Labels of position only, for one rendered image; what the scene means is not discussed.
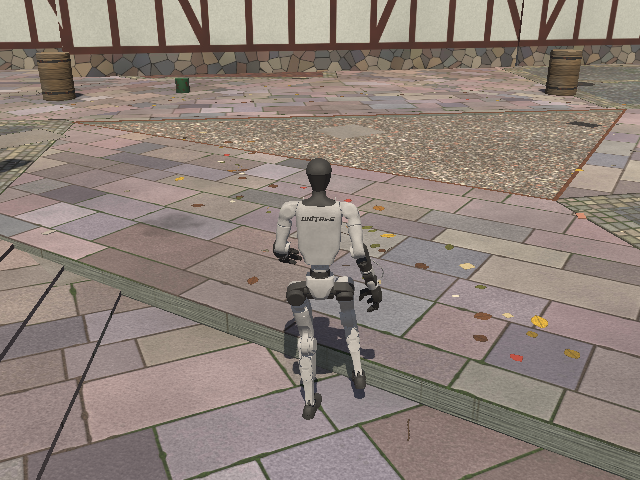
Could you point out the robot left hand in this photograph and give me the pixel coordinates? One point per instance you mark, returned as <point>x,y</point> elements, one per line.
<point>292,256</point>

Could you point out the robot right foot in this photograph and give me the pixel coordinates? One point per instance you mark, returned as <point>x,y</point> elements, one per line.
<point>359,381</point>

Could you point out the robot left forearm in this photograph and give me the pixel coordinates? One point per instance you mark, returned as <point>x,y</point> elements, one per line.
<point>280,256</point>

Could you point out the robot right hand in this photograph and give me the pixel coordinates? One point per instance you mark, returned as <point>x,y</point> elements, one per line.
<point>376,297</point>

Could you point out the left robot upper arm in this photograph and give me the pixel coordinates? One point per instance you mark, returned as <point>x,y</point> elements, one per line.
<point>287,212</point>

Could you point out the robot right forearm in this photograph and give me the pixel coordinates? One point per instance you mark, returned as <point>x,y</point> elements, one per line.
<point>367,270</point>

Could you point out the left robot thigh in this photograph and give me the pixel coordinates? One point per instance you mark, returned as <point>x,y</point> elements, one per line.
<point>302,311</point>

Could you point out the right robot upper arm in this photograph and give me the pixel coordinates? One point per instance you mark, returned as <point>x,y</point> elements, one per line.
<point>351,212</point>

